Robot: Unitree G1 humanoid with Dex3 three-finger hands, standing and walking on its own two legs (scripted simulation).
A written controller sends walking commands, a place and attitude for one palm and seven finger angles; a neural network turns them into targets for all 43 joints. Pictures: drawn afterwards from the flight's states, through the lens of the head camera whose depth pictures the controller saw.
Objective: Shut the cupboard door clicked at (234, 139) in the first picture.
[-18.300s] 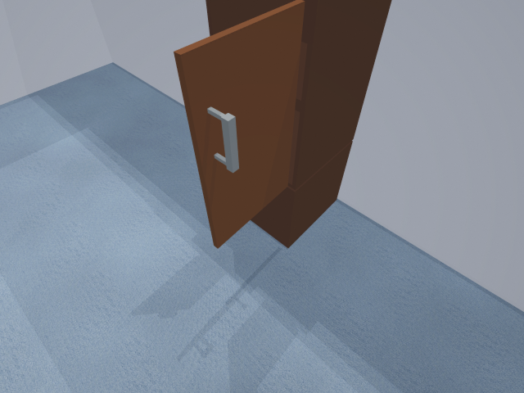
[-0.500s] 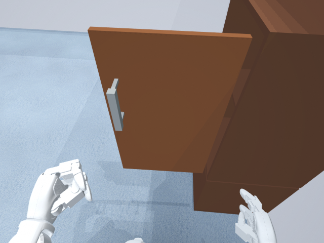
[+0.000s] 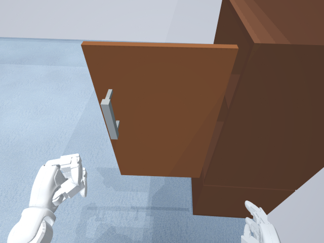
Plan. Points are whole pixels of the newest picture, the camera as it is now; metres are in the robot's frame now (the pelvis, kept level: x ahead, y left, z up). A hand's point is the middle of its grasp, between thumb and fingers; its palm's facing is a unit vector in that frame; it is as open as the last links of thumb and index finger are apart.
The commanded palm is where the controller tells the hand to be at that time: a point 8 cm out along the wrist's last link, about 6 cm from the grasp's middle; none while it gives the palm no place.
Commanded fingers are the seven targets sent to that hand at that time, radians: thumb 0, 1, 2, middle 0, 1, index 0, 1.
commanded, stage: raise the hand and make a fist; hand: left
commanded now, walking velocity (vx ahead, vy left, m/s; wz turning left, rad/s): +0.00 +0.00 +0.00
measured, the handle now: (112, 115) +0.42 +0.17 +0.09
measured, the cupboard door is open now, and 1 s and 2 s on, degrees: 91 91 90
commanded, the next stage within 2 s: bring the fist close to the handle in 0.16 s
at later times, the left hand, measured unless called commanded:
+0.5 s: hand (96, 171) +0.25 +0.16 +0.09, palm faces +0.01 -1.00 -0.07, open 3.1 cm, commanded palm +0.23 +0.22 +0.10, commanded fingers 0.00 0.90 0.90 -1.30 -1.50 -1.30 -1.50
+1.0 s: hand (108, 148) +0.31 +0.15 +0.09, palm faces +0.00 -1.00 -0.04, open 3.1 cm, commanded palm +0.29 +0.20 +0.10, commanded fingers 0.00 0.90 0.90 -1.30 -1.50 -1.30 -1.50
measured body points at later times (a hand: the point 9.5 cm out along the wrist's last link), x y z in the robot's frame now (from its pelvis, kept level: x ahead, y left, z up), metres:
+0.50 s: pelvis +0.01 -0.02 +0.00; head +0.02 -0.03 +0.45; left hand +0.25 +0.22 +0.10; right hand +0.19 -0.25 -0.07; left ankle +0.03 +0.10 -0.71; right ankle -0.02 -0.12 -0.71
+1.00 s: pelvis +0.02 -0.02 +0.00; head +0.03 -0.03 +0.45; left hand +0.31 +0.21 +0.09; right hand +0.17 -0.26 -0.08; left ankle +0.03 +0.10 -0.71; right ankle -0.02 -0.12 -0.71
